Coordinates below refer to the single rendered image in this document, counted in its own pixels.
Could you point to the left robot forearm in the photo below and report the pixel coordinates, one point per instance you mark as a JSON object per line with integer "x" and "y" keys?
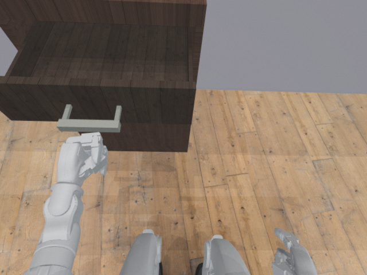
{"x": 59, "y": 240}

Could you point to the handle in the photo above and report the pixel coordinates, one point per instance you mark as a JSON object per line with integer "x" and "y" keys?
{"x": 82, "y": 125}

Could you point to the robot thigh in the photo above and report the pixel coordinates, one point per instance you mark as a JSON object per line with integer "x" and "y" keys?
{"x": 143, "y": 254}
{"x": 222, "y": 258}

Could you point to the left robot hand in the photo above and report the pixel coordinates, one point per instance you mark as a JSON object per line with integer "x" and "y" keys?
{"x": 86, "y": 149}

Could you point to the cabinet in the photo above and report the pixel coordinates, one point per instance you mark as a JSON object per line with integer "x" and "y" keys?
{"x": 17, "y": 17}

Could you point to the robot right thigh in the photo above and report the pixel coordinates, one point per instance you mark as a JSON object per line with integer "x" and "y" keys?
{"x": 222, "y": 258}

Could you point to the robot left thigh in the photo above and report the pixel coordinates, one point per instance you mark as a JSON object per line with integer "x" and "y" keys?
{"x": 143, "y": 254}

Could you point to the drawer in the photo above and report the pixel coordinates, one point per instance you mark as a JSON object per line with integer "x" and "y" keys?
{"x": 147, "y": 69}

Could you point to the right robot hand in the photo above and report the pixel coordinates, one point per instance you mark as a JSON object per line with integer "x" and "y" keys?
{"x": 297, "y": 262}

